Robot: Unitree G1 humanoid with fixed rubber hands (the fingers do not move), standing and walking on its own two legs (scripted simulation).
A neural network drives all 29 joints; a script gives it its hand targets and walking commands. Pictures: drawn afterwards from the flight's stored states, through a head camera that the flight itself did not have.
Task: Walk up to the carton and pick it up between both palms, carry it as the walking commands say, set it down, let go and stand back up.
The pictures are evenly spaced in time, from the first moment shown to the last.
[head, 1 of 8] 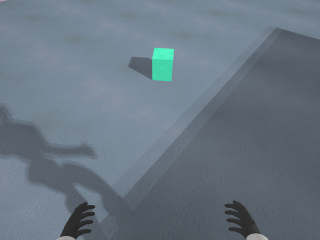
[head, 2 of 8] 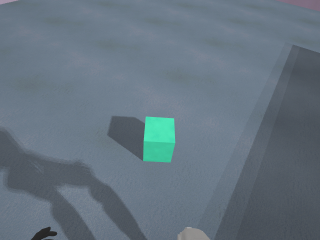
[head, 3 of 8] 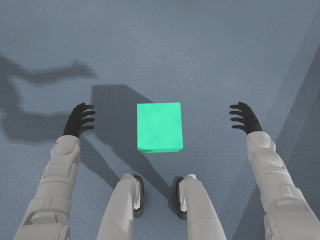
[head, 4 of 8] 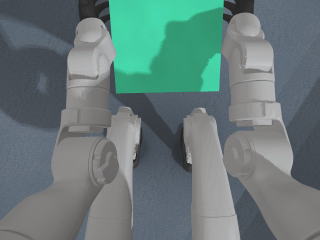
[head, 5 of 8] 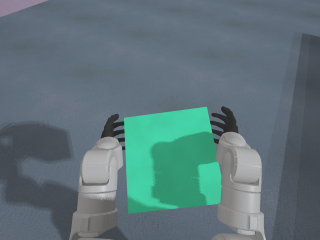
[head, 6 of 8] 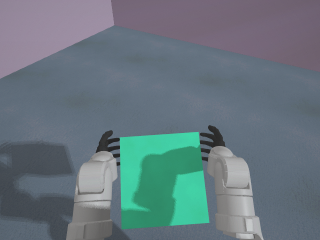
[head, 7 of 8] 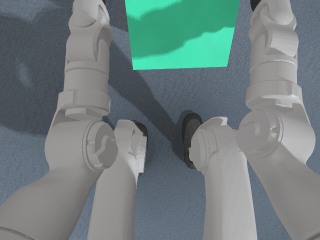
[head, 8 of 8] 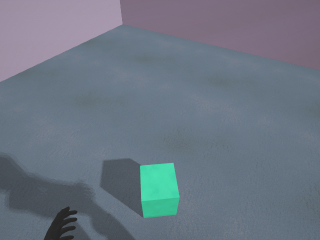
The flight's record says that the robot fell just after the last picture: no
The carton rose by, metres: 0.64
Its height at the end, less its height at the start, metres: +0.00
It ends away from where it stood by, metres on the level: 2.85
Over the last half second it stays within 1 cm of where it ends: yes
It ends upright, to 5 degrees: yes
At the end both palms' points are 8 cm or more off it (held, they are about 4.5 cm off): yes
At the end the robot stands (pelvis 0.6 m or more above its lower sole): yes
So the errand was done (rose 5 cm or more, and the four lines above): yes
